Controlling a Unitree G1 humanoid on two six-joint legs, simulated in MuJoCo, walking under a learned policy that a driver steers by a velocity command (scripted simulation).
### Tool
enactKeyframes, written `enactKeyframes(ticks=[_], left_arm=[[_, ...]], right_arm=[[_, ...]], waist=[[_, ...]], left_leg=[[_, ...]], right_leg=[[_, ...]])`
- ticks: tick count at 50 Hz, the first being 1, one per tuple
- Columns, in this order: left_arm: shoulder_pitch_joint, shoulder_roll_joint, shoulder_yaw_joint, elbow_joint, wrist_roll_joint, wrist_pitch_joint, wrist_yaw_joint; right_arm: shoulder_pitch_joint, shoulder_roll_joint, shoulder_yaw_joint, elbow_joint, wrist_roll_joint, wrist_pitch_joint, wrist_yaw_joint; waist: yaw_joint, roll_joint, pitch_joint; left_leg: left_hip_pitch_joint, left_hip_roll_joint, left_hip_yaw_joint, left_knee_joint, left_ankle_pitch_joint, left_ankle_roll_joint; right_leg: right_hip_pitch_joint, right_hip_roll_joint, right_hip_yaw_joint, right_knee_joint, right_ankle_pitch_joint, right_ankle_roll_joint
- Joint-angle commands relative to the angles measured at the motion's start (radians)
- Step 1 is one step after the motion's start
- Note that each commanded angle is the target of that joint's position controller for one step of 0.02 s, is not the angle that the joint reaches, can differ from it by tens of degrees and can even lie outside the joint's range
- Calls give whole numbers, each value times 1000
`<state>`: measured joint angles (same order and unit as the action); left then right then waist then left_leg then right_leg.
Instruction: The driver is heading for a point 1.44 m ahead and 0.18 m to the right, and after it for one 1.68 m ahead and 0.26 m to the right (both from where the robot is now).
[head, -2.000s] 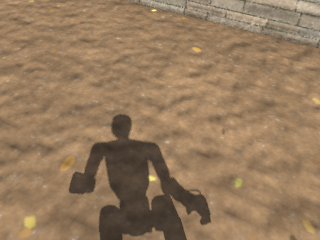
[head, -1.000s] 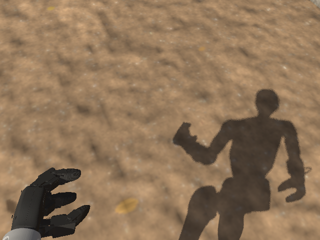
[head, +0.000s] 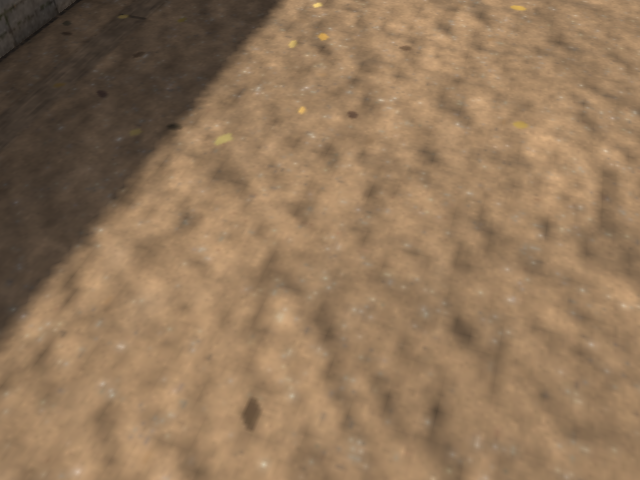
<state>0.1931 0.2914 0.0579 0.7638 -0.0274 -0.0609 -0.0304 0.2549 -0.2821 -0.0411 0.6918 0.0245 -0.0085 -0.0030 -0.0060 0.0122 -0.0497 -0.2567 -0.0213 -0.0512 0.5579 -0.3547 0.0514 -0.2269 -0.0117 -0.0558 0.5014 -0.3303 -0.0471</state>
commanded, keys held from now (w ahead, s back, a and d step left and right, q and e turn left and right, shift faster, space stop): w+shift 1.00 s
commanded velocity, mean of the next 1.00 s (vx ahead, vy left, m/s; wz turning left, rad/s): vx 0.90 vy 0.00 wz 0.03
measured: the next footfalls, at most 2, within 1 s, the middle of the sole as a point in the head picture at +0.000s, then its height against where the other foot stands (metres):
left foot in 0.44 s outside the picture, level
right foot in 0.94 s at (356, 312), level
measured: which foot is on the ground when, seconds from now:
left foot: down 0.00-0.00, up 0.02-0.42, down 0.44-0.96, up 0.98-1.00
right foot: down 0.00-0.44, up 0.46-0.92, down 0.94-1.00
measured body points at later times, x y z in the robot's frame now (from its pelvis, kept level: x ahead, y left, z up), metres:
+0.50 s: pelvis +0.31 +0.05 -0.03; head +0.37 +0.06 +0.42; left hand +0.27 +0.32 -0.16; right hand +0.54 -0.18 -0.10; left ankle +0.43 +0.15 -0.73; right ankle +0.04 -0.11 -0.64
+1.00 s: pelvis +0.78 +0.03 -0.03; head +0.82 +0.03 +0.42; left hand +0.99 +0.27 -0.11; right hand +0.76 -0.24 -0.16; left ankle +0.50 +0.16 -0.64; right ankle +0.92 -0.06 -0.73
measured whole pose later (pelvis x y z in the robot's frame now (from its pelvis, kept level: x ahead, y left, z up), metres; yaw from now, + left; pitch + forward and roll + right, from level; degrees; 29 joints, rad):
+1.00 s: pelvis +0.78 +0.03 -0.03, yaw +0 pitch +2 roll -1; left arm 0.06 0.27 0.02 0.67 -0.02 -0.10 -0.05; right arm 0.43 -0.27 -0.02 0.89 0.01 -0.07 0.00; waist -0.02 0.02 0.06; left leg -0.02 0.00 -0.07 1.04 -0.44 0.06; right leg -0.58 0.04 -0.07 0.66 -0.11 -0.09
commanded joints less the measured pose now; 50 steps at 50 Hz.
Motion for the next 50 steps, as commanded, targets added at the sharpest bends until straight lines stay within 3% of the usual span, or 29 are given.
enactKeyframes(ticks=[1,2,3,5,7,13,17,19,20,21,22,23,24,25,26,27,28,30,31,34,38,42,44,45,46,47,48,49,50], left_arm=[[306,210,55,41,16,-41,6],[294,187,52,32,22,-47,3],[248,152,38,16,22,-51,8],[226,115,20,3,24,-50,9],[222,76,0,5,27,-44,13],[294,106,-6,43,13,-41,40],[334,136,-5,74,0,-29,41],[348,173,4,90,13,-18,42],[349,191,9,99,26,-9,44],[319,202,11,100,36,4,50],[294,169,-2,68,50,1,57],[431,-58,-57,19,39,-30,41],[332,57,-35,26,-11,-70,34],[169,113,-13,-32,-55,-82,31],[94,88,-27,-59,-45,-91,30],[70,66,-28,-64,-20,-90,28],[116,53,-25,-56,-14,-73,23],[154,29,-29,-41,-13,-35,15],[132,19,-33,-46,-7,-19,18],[-23,38,-37,-96,20,-15,27],[-224,13,-52,-147,17,-54,-9],[-346,38,-41,-200,1,-65,-41],[-288,85,-18,-205,-2,-59,-42],[-193,123,0,-194,-10,-49,-34],[-4,164,22,-151,-18,-37,-19],[240,201,35,-90,-13,-21,-2],[327,301,62,-60,20,-33,-7],[381,200,46,-33,20,-38,-8],[305,140,29,-26,25,-40,0]], right_arm=[[-182,-9,1,-158,6,-57,12],[-223,-77,-13,-178,25,-80,12],[-213,-96,-20,-175,32,-92,14],[-184,-84,-17,-158,-1,-98,20],[-180,-68,-17,-156,-3,-93,33],[-340,-1,14,-208,1,-98,57],[-390,-22,9,-223,14,-108,85],[-344,-66,-9,-226,14,-99,81],[-237,-107,-29,-209,19,-88,71],[-8,-153,-56,-148,27,-73,54],[231,-204,-77,-73,26,-55,36],[270,-317,-90,-36,-8,-70,40],[318,-211,-70,-20,-12,-78,36],[246,-156,-52,-7,-20,-86,33],[182,-143,-47,-4,-25,-92,33],[112,-122,-41,0,-37,-97,37],[62,-73,-27,2,-54,-104,41],[14,-37,-19,12,-32,-110,42],[11,-43,-20,25,-18,-116,42],[53,-79,-25,47,-20,-129,27],[176,-105,-24,81,-7,-132,4],[257,-141,-27,129,3,-93,-2],[256,-181,-34,141,-20,-70,-6],[253,-201,-38,150,-40,-56,-9],[225,-210,-39,154,-56,-39,-13],[185,-179,-26,129,-64,-33,-22],[373,28,25,99,-42,-65,4],[323,-45,22,126,4,-106,14],[144,-119,-2,69,50,-122,13]], waist=[[139,-267,39],[150,-199,102],[120,-153,144],[88,-115,123],[62,-116,152],[99,-105,209],[80,-121,219],[23,-198,134],[-49,-243,47],[-181,-243,-70],[-280,-166,-203],[-117,266,-399],[-183,281,-466],[-169,217,-219],[-134,72,-106],[-73,12,-29],[-5,35,-7],[53,72,57],[67,70,109],[41,19,211],[-39,-34,219],[-62,-8,236],[-7,71,149],[56,128,69],[160,166,-41],[270,141,-183],[122,-245,-386],[183,-265,-491],[180,-237,-260]], left_leg=[[-631,-8,23,382,-141,3],[-799,30,-38,552,-147,0],[-868,66,-62,634,-56,3],[-864,107,-39,660,53,-4],[-795,129,-18,602,144,-25],[-545,95,99,249,424,-54],[-447,57,121,61,394,-5],[-319,0,153,58,288,34],[-177,-29,165,77,230,59],[111,-57,182,66,215,86],[519,70,18,138,138,110],[835,352,-586,-42,-406,260],[811,360,-842,-270,-570,239],[662,348,-702,-293,-428,199],[478,320,-567,-299,-260,191],[301,283,-454,-308,-143,190],[176,244,-379,-324,-115,186],[38,224,-298,-396,-97,203],[-21,223,-260,-432,-80,201],[-67,187,-133,-492,80,196],[-41,150,8,-560,235,153],[285,215,38,-512,437,127],[438,248,39,-362,896,104],[497,256,43,-218,1153,93],[468,254,60,10,1322,77],[194,231,62,345,1146,56],[-301,7,-3,828,287,-8],[-397,-36,-141,909,-77,23],[-500,25,-109,938,-50,46]], right_leg=[[471,-338,571,-260,-364,-187],[438,-416,745,-328,-540,-264],[434,-394,690,-322,-494,-243],[405,-324,534,-322,-355,-196],[296,-261,411,-364,-236,-165],[127,-196,149,-494,165,-137],[274,-235,67,-464,423,-115],[367,-265,45,-315,932,-97],[385,-277,34,-175,1171,-86],[288,-255,1,70,1285,-64],[-17,-216,33,401,1016,-43],[-396,5,124,823,-14,0],[-466,21,256,933,-117,-35],[-586,-23,214,982,-74,-45],[-575,-68,194,940,-20,-52],[-527,-106,180,878,32,-51],[-455,-144,194,844,78,-51],[-422,-168,183,789,75,-29],[-443,-180,174,749,79,-14],[-543,-176,135,562,281,35],[-371,-103,37,197,626,33],[-425,-41,17,-19,567,5],[-362,27,-21,-5,423,-27],[-276,60,-37,34,328,-51],[-71,74,-48,54,289,-81],[322,-31,69,147,228,-105],[773,-312,687,56,-279,-312],[827,-329,975,-178,-501,-290],[691,-305,822,-215,-408,-228]])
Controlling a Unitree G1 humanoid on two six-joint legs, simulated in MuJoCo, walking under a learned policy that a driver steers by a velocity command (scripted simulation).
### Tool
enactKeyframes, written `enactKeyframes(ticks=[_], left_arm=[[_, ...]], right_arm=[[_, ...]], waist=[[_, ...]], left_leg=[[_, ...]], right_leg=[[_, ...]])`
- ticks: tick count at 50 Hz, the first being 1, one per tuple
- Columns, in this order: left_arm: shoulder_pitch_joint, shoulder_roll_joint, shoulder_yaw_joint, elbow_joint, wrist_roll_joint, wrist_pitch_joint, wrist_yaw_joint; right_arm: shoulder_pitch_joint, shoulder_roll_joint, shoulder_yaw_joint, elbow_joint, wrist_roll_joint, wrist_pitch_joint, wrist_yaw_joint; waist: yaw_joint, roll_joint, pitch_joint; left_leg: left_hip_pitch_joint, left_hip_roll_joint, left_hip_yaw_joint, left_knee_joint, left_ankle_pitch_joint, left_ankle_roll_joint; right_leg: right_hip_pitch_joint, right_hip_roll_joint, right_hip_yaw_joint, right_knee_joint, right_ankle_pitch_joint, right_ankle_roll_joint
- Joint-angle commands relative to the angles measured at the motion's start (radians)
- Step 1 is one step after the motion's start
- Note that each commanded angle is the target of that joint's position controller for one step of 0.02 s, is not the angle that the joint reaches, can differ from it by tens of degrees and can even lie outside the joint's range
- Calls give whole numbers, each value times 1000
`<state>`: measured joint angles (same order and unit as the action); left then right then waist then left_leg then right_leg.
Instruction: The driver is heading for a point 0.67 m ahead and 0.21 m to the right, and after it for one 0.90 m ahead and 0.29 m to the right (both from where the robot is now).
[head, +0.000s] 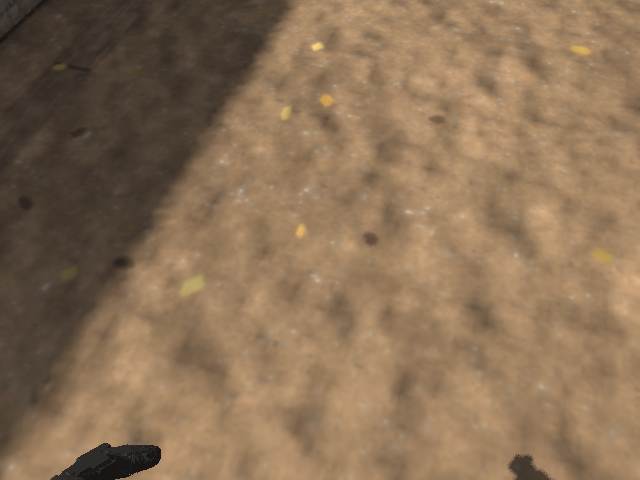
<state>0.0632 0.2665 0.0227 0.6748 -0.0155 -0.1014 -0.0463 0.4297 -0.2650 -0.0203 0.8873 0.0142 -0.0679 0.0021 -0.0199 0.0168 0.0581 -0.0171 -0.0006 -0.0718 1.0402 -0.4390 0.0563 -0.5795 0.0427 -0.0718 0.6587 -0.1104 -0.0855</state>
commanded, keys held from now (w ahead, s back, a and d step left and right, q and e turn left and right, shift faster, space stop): w+shift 0.24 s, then w+e+shift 0.46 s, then e+shift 0.28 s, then shift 0.02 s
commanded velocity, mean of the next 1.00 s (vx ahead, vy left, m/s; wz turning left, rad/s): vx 0.87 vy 0.00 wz -0.53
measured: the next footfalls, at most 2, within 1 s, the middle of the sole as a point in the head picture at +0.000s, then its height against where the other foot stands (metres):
left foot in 0.42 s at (254, 377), level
right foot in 0.88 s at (393, 251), level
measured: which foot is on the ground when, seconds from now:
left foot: up 0.00-0.40, down 0.42-0.88, up 0.90-1.00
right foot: down 0.00-0.44, up 0.46-0.86, down 0.88-1.00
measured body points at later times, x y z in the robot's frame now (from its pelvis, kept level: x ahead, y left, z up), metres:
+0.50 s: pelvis +0.48 +0.05 +0.01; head +0.52 +0.06 +0.46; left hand +0.50 +0.32 -0.13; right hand +0.65 -0.22 -0.07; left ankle +0.61 +0.16 -0.70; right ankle +0.23 -0.08 -0.60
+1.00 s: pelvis +0.85 -0.05 +0.00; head +0.89 -0.09 +0.45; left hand +1.11 +0.12 -0.09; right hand +0.87 -0.37 -0.09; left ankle +0.84 +0.16 -0.58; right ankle +0.95 -0.14 -0.70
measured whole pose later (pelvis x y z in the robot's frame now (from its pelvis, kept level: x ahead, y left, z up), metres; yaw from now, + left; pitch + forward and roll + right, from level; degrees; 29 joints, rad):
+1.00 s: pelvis +0.85 -0.05 +0.00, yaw -34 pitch -1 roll +1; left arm 0.24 0.32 0.08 0.65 0.00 -0.03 -0.05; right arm 0.08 -0.28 -0.03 0.70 0.00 -0.09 0.00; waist 0.03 0.00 0.13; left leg -0.37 -0.02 -0.11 1.40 -0.48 -0.04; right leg -0.49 0.15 -0.02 0.63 -0.12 -0.16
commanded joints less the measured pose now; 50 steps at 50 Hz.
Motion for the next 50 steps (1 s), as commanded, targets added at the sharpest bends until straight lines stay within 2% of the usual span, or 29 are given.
enactKeyframes(ticks=[1,2,3,4,6,10,13,17,19,20,21,22,23,24,26,27,29,32,35,38,40,42,43,44,45,46,47,48,50], left_arm=[[367,151,60,61,19,-4,15],[305,132,54,64,32,-10,9],[257,95,43,61,51,-19,6],[226,56,32,63,47,-21,1],[214,58,30,78,14,-24,1],[276,111,40,102,10,-36,25],[381,129,41,128,-10,-40,39],[448,168,54,160,-19,2,57],[432,210,66,161,7,28,62],[411,226,66,162,30,43,60],[377,179,48,136,51,47,61],[604,-50,-8,104,18,16,47],[582,-2,-8,121,-38,1,44],[412,89,21,81,-70,2,55],[248,105,29,33,-26,3,63],[264,91,37,30,-25,18,53],[291,51,41,29,-41,61,41],[224,23,34,-8,-25,94,36],[147,42,33,-42,-19,89,23],[29,57,34,-78,4,69,-14],[70,90,53,-81,4,62,-37],[307,174,97,-36,-9,79,-36],[492,253,137,7,-8,95,-16],[487,268,142,22,-18,105,17],[331,334,128,-43,20,92,23],[307,330,125,-114,56,68,5],[262,294,124,-142,34,56,-7],[209,253,115,-138,4,49,-5],[121,210,103,-156,10,43,10]], right_arm=[[-136,-124,-10,-163,54,-75,5],[-200,-101,-10,-176,30,-80,3],[-160,-88,-13,-174,25,-70,6],[-133,-73,-11,-161,22,-53,9],[-125,-46,-4,-155,14,-23,6],[-334,-58,7,-225,-16,-29,4],[-480,-39,17,-266,-8,-54,32],[-542,-95,-7,-303,5,-67,51],[-404,-159,-37,-279,15,-64,41],[-239,-204,-62,-246,30,-56,29],[-8,-238,-76,-200,26,-41,10],[77,-361,-108,-164,-21,-43,13],[105,-270,-88,-160,-23,-48,27],[30,-197,-72,-151,-13,-52,22],[-96,-140,-62,-136,-27,-55,19],[-140,-104,-55,-123,-43,-62,18],[-201,-50,-46,-101,-31,-65,18],[-238,-82,-57,-85,-20,-67,14],[-246,-129,-63,-95,-38,-67,0],[-233,-185,-70,-106,-26,-52,-22],[-189,-252,-84,-108,-9,-35,-36],[-228,-304,-101,-136,14,-5,-38],[-259,-281,-98,-149,19,-3,-28],[-247,-163,-70,-141,26,-14,-7],[-88,-24,-32,-184,-21,-36,10],[-34,-135,-35,-210,-12,-58,15],[-168,-201,-49,-236,3,-63,9],[-249,-186,-50,-258,-3,-55,-6],[-231,-191,-55,-240,-17,-17,-21]], waist=[[166,-88,-245],[120,10,-142],[48,-24,-116],[14,-43,-94],[-23,-53,-23],[24,-33,92],[85,-10,104],[65,-36,105],[-24,-107,-10],[-126,-135,-122],[-241,-138,-279],[-91,281,-513],[-124,357,-608],[-136,280,-383],[-92,55,-166],[-38,73,-131],[15,104,-78],[40,59,39],[41,12,90],[10,-60,135],[35,-12,48],[164,61,-88],[255,43,-176],[232,-131,-122],[20,-423,-159],[44,-274,-466],[71,-94,-396],[32,44,-245],[-33,68,-172]], left_leg=[[-731,47,-75,408,73,51],[-700,79,-57,328,112,55],[-636,119,-70,284,158,52],[-603,138,-66,258,167,43],[-613,173,-49,182,159,16],[-694,176,12,-124,462,-45],[-515,113,69,-381,715,-49],[-522,57,26,-566,649,-53],[-388,10,37,-527,484,-34],[-203,-14,69,-497,381,-15],[161,92,1,-368,292,-3],[575,385,-571,-507,-188,172],[584,399,-837,-736,-481,157],[447,386,-693,-781,-376,99],[134,333,-391,-766,-9,73],[13,302,-284,-778,98,69],[-86,274,-123,-826,173,65],[-177,269,50,-891,305,63],[-185,231,195,-940,367,65],[-147,188,333,-891,682,19],[-34,200,346,-748,1085,-7],[-5,229,331,-442,1374,-11],[-114,219,304,-181,1279,-32],[-266,66,284,171,403,-95],[-591,-111,157,569,-254,-135],[-635,-107,-72,646,-211,-112],[-647,-72,-93,552,-127,-80],[-681,-37,-83,439,-57,-75],[-576,25,-93,313,3,-93]], right_leg=[[856,-328,696,-386,-448,-167],[669,-282,578,-408,-306,-152],[548,-254,502,-426,-261,-156],[471,-233,462,-452,-245,-164],[358,-226,390,-515,-228,-173],[291,-176,217,-587,-36,-152],[273,-167,149,-652,5,-125],[558,-244,194,-573,136,-102],[668,-265,216,-379,496,-75],[644,-235,198,-169,624,-51],[402,-201,189,152,506,-19],[-9,-30,161,618,-129,38],[-92,-30,262,756,-344,20],[-192,-71,222,814,-292,12],[-182,-159,192,739,-180,12],[-106,-201,210,692,-143,12],[-64,-240,199,653,-149,16],[-144,-261,176,605,-73,28],[-160,-235,119,428,120,35],[-44,-157,-15,125,284,17],[90,-59,-97,54,293,3],[334,19,-116,75,176,-33],[592,38,-70,53,188,-69],[685,-24,68,-85,327,-111],[826,-188,485,-36,837,-278],[918,-351,835,-224,495,-407],[817,-321,847,-325,220,-359],[662,-274,787,-361,59,-304],[427,-235,661,-359,198,-257]])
